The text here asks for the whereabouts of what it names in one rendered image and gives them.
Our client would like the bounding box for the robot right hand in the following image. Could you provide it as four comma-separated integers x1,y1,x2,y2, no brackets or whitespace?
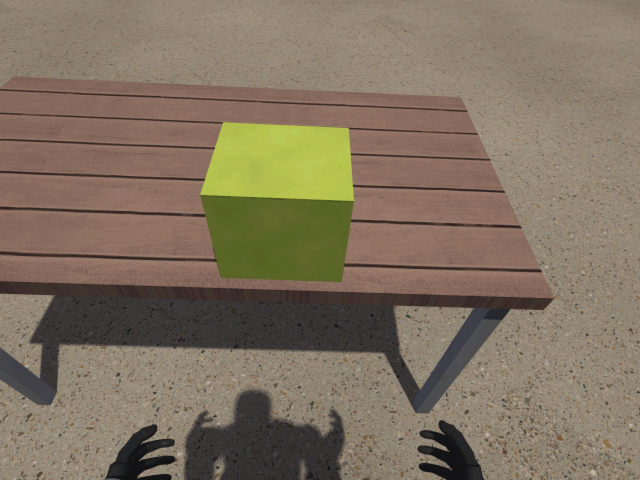
417,420,484,480

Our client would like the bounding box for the table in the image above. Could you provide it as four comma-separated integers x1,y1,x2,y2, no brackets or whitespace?
0,76,554,413

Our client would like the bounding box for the robot left hand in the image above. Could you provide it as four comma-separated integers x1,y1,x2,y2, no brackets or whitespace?
105,424,175,480

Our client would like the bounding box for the carton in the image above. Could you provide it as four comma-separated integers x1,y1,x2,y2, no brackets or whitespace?
200,122,354,282

